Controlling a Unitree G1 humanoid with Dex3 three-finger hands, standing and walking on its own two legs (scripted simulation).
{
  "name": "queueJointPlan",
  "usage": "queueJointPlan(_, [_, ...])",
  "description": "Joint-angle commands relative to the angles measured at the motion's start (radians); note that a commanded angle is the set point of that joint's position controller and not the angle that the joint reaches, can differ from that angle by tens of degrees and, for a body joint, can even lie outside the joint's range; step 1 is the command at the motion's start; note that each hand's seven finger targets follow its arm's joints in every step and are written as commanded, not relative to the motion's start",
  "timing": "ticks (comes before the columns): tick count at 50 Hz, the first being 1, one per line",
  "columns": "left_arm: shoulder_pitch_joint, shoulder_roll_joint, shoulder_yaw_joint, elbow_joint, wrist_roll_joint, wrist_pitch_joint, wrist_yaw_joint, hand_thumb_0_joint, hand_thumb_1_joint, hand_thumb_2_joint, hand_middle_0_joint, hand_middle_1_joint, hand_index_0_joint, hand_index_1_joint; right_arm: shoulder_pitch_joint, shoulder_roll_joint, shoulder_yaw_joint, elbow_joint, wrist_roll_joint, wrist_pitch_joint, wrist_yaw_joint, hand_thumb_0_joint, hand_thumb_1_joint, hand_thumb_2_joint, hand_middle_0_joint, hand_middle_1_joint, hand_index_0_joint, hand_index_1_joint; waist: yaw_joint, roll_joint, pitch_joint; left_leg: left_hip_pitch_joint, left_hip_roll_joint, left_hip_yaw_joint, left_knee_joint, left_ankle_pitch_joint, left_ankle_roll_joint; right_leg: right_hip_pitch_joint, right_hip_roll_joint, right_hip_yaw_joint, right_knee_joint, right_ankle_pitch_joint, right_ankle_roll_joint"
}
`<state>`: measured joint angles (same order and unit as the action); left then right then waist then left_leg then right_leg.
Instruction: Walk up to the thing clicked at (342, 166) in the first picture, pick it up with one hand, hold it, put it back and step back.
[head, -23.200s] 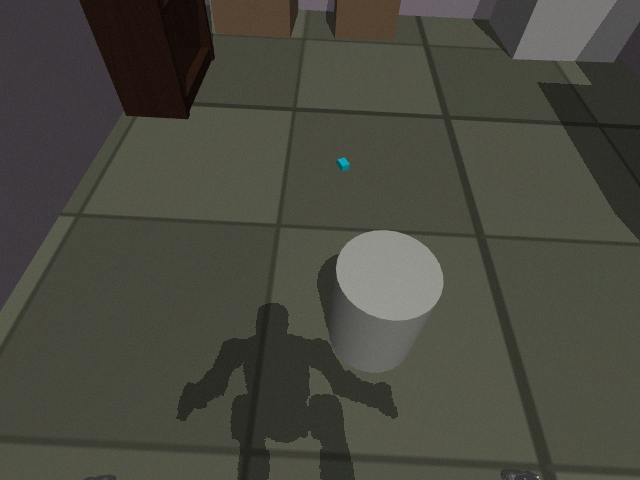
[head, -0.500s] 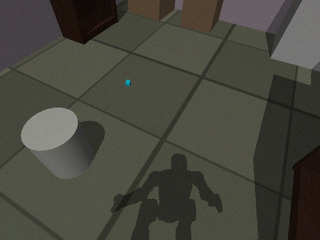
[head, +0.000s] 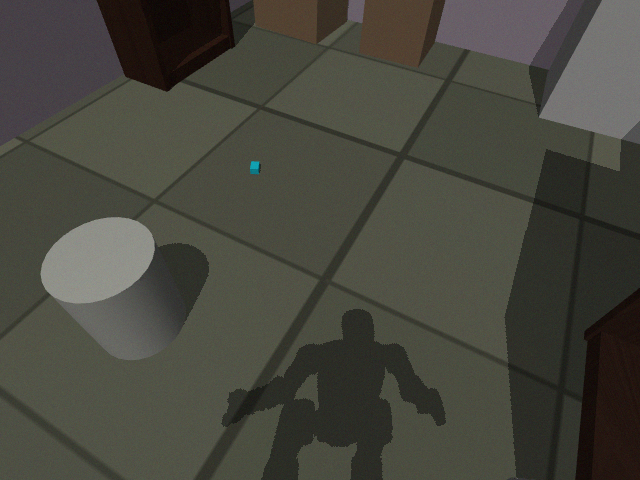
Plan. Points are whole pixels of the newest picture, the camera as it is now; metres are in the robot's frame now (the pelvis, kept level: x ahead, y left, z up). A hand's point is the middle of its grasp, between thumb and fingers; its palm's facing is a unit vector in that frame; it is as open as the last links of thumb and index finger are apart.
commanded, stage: stand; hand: left
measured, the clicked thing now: (255, 167) +1.48 +0.26 -0.77
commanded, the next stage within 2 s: walk up in 0.10 s
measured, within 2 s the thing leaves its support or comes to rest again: neither
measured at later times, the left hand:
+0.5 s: hand out of the picture +0.10 +0.35 -0.17, palm faces +0.01 -0.93 -0.36, open 7.4 cm
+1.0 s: hand (163, 280) +0.44 +0.27 -0.13, palm faces -0.01 -0.93 -0.36, open 7.4 cm
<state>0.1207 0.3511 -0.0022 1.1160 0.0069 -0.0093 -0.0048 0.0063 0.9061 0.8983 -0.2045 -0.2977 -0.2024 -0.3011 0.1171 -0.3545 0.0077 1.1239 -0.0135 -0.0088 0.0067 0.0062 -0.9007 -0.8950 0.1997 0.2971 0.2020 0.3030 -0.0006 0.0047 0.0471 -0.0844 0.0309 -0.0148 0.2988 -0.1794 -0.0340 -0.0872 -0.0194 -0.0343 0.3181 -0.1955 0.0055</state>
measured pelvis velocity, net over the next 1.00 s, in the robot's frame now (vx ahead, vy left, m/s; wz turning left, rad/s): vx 0.32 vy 0.01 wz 0.00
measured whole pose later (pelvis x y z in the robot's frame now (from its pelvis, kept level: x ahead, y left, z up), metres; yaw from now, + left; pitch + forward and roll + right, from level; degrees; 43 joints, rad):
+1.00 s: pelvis +0.32 +0.01 -0.02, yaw +0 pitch -4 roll +1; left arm 0.17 0.36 0.05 0.85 -0.01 -0.07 -0.07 0.00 0.91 0.90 -0.21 -0.30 -0.20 -0.30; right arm 0.31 -0.41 -0.05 0.90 0.00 -0.05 0.04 0.01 -0.90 -0.89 0.20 0.30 0.20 0.30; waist -0.01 0.04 0.10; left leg -0.34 0.04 0.00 1.15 -0.38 0.04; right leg -0.27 -0.04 -0.07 0.55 -0.22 -0.03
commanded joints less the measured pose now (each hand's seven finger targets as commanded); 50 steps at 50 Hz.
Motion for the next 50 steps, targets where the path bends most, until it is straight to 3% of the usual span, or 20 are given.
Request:
queueJointPlan(1, [-0.024,0.219,0.044,-0.051,0.003,-0.022,0.014,0.000,0.900,0.900,-0.200,-0.300,-0.200,-0.300,-0.033,-0.209,-0.046,-0.057,0.005,-0.018,-0.016,0.000,-0.900,-0.900,0.200,0.300,0.200,0.300,0.004,-0.005,-0.058,0.005,0.103,-0.070,-0.034,0.157,0.046,-0.003,-0.116,0.092,-0.057,0.154,-0.028])
queueJointPlan(4, [-0.019,0.216,0.044,-0.052,0.002,-0.023,0.015,0.000,0.900,0.900,-0.200,-0.300,-0.200,-0.300,-0.029,-0.208,-0.045,-0.056,0.004,-0.018,-0.016,0.000,-0.900,-0.900,0.200,0.300,0.200,0.300,0.005,0.000,-0.060,0.003,0.101,-0.068,-0.037,0.154,0.046,-0.008,-0.115,0.090,-0.058,0.154,-0.026])
queueJointPlan(5, [0.018,0.319,0.116,-0.108,0.021,-0.037,-0.019,0.000,0.900,0.900,-0.200,-0.300,-0.200,-0.300,0.041,-0.295,-0.113,-0.109,-0.012,-0.037,0.011,0.000,-0.900,-0.900,0.200,0.300,0.200,0.300,0.008,-0.014,-0.167,-0.001,0.062,-0.078,0.052,-0.368,0.126,0.024,-0.064,0.073,0.044,-0.354,-0.065])
queueJointPlan(6, [0.019,0.307,0.118,-0.102,0.029,-0.038,-0.029,0.000,0.900,0.900,-0.200,-0.300,-0.200,-0.300,0.016,-0.299,-0.121,-0.114,-0.020,-0.038,0.022,0.000,-0.900,-0.900,0.200,0.300,0.200,0.300,0.021,0.011,-0.089,-0.103,0.078,-0.102,0.071,-0.476,0.140,-0.042,-0.092,0.111,0.074,-0.468,-0.084])
queueJointPlan(11, [0.150,0.377,0.157,-0.134,0.040,-0.063,-0.036,0.000,0.900,0.900,-0.200,-0.300,-0.200,-0.300,-0.129,-0.222,-0.118,-0.223,-0.025,-0.049,0.038,0.000,-0.900,-0.900,0.200,0.300,0.200,0.300,0.127,-0.151,0.094,-0.640,0.037,-0.016,0.501,-0.298,0.066,0.146,-0.404,0.515,-0.210,-0.485,-0.290])
queueJointPlan(15, [0.011,0.361,0.152,-0.212,0.039,-0.064,-0.044,0.000,0.900,0.900,-0.200,-0.300,-0.200,-0.300,0.002,-0.249,-0.136,-0.206,-0.019,-0.066,0.061,0.000,-0.900,-0.900,0.200,0.300,0.200,0.300,0.033,-0.180,0.065,-0.412,0.099,-0.038,0.367,-0.295,0.058,0.016,-0.306,0.289,-0.150,-0.372,-0.233])
queueJointPlan(19, [-0.042,0.299,0.125,-0.253,0.026,-0.047,-0.062,0.000,0.900,0.900,-0.200,-0.300,-0.200,-0.300,0.251,-0.267,-0.177,-0.141,-0.027,-0.068,0.052,0.000,-0.900,-0.900,0.200,0.300,0.200,0.300,-0.111,-0.029,-0.022,0.145,-0.011,0.101,0.178,-0.030,0.035,-0.348,-0.126,0.024,0.166,-0.275,-0.134])
queueJointPlan(20, [0.002,0.228,0.105,-0.260,0.023,-0.043,-0.063,0.000,0.900,0.900,-0.200,-0.300,-0.200,-0.300,0.382,-0.339,-0.202,-0.115,-0.034,-0.073,0.037,0.000,-0.900,-0.900,0.200,0.300,0.200,0.300,-0.165,0.222,-0.090,0.318,0.074,-0.080,0.056,-0.252,0.080,-0.503,-0.020,-0.073,0.504,-0.287,-0.100])
queueJointPlan(21, [0.011,0.192,0.096,-0.274,0.013,-0.043,-0.056,0.000,0.900,0.900,-0.200,-0.300,-0.200,-0.300,0.405,-0.439,-0.214,-0.141,-0.047,-0.084,0.031,0.000,-0.900,-0.900,0.200,0.300,0.200,0.300,-0.163,0.341,-0.065,0.262,0.343,-0.621,-0.163,-0.623,0.178,-0.677,0.109,0.053,0.770,-0.406,-0.061])
queueJointPlan(22, [0.006,0.286,0.109,-0.269,0.019,-0.042,-0.046,0.000,0.900,0.900,-0.200,-0.300,-0.200,-0.300,0.277,-0.438,-0.212,-0.192,-0.012,-0.083,0.032,0.000,-0.900,-0.900,0.200,0.300,0.200,0.300,-0.108,0.156,0.003,0.101,0.407,-0.681,-0.203,-0.679,0.259,-0.622,0.013,0.188,0.820,-0.345,-0.072])
queueJointPlan(24, [0.104,0.297,0.105,-0.207,-0.005,-0.044,-0.048,0.000,0.900,0.900,-0.200,-0.300,-0.200,-0.300,0.148,-0.357,-0.173,-0.242,-0.003,-0.091,0.027,0.000,-0.900,-0.900,0.200,0.300,0.200,0.300,-0.015,0.074,0.041,0.051,0.314,-0.397,-0.127,-0.473,0.222,-0.589,-0.041,0.199,0.797,-0.186,-0.060])
queueJointPlan(27, [0.139,0.304,0.112,-0.181,0.003,-0.043,-0.065,0.000,0.900,0.900,-0.200,-0.300,-0.200,-0.300,0.147,-0.307,-0.152,-0.260,0.000,-0.102,0.026,0.000,-0.900,-0.900,0.200,0.300,0.200,0.300,-0.006,0.111,0.074,-0.039,0.252,-0.207,-0.159,-0.276,0.201,-0.500,-0.069,0.152,0.678,-0.091,-0.012])
queueJointPlan(31, [0.071,0.281,0.108,-0.226,0.010,-0.038,-0.086,0.000,0.900,0.900,-0.200,-0.300,-0.200,-0.300,0.161,-0.325,-0.157,-0.283,0.000,-0.109,0.030,0.000,-0.900,-0.900,0.200,0.300,0.200,0.300,-0.016,0.116,0.114,-0.055,0.261,-0.112,-0.189,-0.219,0.250,-0.478,-0.099,0.091,0.497,-0.037,0.012])
queueJointPlan(38, [-0.053,0.231,0.105,-0.284,0.008,-0.049,-0.092,0.000,0.900,0.900,-0.200,-0.300,-0.200,-0.300,0.223,-0.319,-0.154,-0.300,0.003,-0.090,0.023,0.000,-0.900,-0.900,0.200,0.300,0.200,0.300,-0.044,0.108,0.048,0.005,0.202,0.015,-0.012,0.191,0.199,-0.303,-0.043,-0.038,0.263,0.072,-0.042])
queueJointPlan(41, [0.127,0.265,0.133,-0.244,0.004,-0.059,-0.074,0.000,0.900,0.900,-0.200,-0.300,-0.200,-0.300,0.227,-0.294,-0.142,-0.326,0.000,-0.080,0.015,0.000,-0.900,-0.900,0.200,0.300,0.200,0.300,0.060,-0.004,-0.079,-0.041,0.141,0.077,0.357,0.393,0.156,0.011,0.013,-0.071,0.182,0.020,-0.081])
queueJointPlan(42, [0.260,0.327,0.159,-0.222,0.011,-0.066,-0.061,0.000,0.900,0.900,-0.200,-0.300,-0.200,-0.300,0.250,-0.246,-0.122,-0.339,0.004,-0.081,0.016,0.000,-0.900,-0.900,0.200,0.300,0.200,0.300,0.123,-0.135,-0.158,-0.205,0.080,0.113,0.615,0.250,0.119,0.209,-0.070,0.056,0.156,-0.063,-0.117])
queueJointPlan(43, [0.343,0.441,0.186,-0.223,0.001,-0.069,-0.052,0.000,0.900,0.900,-0.200,-0.300,-0.200,-0.300,0.287,-0.215,-0.112,-0.363,0.026,-0.082,0.014,0.000,-0.900,-0.900,0.200,0.300,0.200,0.300,0.142,-0.345,-0.238,-0.473,-0.078,0.139,0.934,-0.147,0.073,0.380,-0.365,0.584,0.007,-0.166,-0.259])
queueJointPlan(44, [0.291,0.437,0.179,-0.247,-0.018,-0.069,-0.047,0.000,0.900,0.900,-0.200,-0.300,-0.200,-0.300,0.237,-0.279,-0.125,-0.345,0.017,-0.073,0.004,0.000,-0.900,-0.900,0.200,0.300,0.200,0.300,0.133,-0.240,-0.175,-0.519,-0.023,-0.011,1.000,-0.340,0.075,0.274,-0.431,0.690,-0.046,-0.191,-0.312])
queueJointPlan(46, [0.171,0.363,0.156,-0.275,-0.025,-0.068,-0.035,0.000,0.900,0.900,-0.200,-0.300,-0.200,-0.300,0.220,-0.277,-0.126,-0.311,0.029,-0.074,0.010,0.000,-0.900,-0.900,0.200,0.300,0.200,0.300,0.079,-0.121,-0.047,-0.479,0.027,-0.073,0.984,-0.229,0.086,0.061,-0.336,0.416,-0.029,-0.076,-0.277])
queueJointPlan(50, [0.131,0.297,0.134,-0.307,-0.010,-0.087,-0.033,0.000,0.900,0.900,-0.200,-0.300,-0.200,-0.300,0.275,-0.249,-0.126,-0.283,0.005,-0.061,0.041,0.000,-0.900,-0.900,0.200,0.300,0.200,0.300,0.018,-0.147,0.007,-0.427,0.062,-0.013,0.767,-0.111,0.055,-0.083,-0.225,0.203,-0.065,-0.001,-0.233])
